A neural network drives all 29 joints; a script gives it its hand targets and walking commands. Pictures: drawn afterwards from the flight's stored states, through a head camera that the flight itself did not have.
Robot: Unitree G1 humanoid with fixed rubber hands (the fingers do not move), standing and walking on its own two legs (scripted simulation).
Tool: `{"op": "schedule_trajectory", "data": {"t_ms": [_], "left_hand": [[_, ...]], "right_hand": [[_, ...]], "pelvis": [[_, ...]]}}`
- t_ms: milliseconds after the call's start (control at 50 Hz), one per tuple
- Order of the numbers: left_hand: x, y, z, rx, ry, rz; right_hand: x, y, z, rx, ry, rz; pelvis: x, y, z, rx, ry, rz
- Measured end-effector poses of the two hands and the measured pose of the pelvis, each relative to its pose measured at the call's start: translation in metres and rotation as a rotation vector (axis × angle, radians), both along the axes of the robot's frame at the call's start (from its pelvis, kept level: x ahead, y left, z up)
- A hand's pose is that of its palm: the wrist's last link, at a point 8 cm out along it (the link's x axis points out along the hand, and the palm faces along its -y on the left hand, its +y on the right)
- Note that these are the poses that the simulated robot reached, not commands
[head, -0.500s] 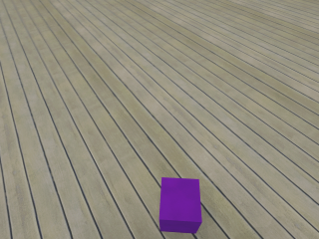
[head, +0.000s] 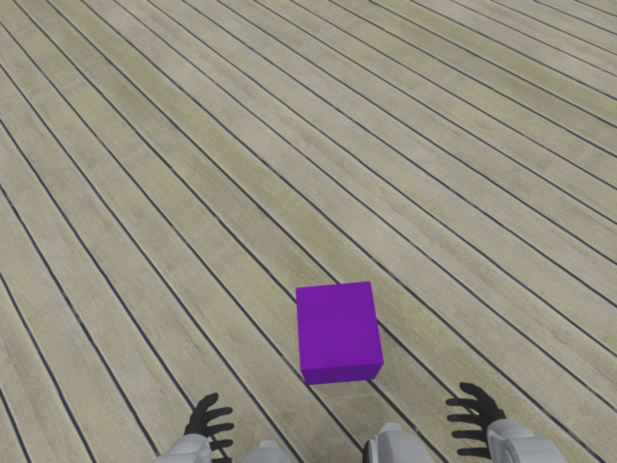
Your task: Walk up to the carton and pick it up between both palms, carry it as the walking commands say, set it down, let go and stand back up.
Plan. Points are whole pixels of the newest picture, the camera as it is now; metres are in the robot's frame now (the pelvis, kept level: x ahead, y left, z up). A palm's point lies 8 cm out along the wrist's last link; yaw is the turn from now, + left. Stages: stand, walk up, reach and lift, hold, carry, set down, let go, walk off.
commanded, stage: reach and lift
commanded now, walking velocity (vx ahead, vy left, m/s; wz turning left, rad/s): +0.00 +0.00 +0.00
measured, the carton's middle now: (336, 336) +0.43 -0.03 -0.61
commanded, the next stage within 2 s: none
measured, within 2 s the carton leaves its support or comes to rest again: neither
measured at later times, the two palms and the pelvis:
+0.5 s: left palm (209, 386) +0.24 +0.18 -0.14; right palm (473, 364) +0.26 -0.22 -0.14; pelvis -0.07 +0.00 -0.05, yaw +0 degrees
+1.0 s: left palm (235, 309) +0.37 +0.15 -0.17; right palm (451, 279) +0.40 -0.23 -0.17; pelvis -0.06 +0.00 -0.07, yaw +1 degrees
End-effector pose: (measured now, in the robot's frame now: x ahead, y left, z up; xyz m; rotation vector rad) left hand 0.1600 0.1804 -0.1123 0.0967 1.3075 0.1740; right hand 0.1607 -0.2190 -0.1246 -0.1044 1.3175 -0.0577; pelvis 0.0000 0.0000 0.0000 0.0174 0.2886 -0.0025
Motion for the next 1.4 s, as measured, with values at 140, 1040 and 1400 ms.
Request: {"op": "schedule_trajectory", "data": {"t_ms": [140, 1040, 1400], "left_hand": [[0.014, 0.004, -0.006, 0.021, -0.146, 0.007], [0.22, -0.028, -0.064, 0.028, -0.592, 0.03], [0.252, -0.039, -0.119, 0.02, -0.64, -0.01]], "right_hand": [[0.018, -0.002, -0.007, -0.012, -0.142, 0.031], [0.251, -0.008, -0.051, 0.004, -0.611, -0.009], [0.277, -0.007, -0.108, 0.016, -0.652, -0.01]], "pelvis": [[-0.018, 0.0, -0.017, 0.005, 0.028, -0.009], [-0.062, -0.005, -0.07, 0.027, 0.378, -0.001], [-0.058, -0.006, -0.112, 0.036, 0.529, 0.006]]}}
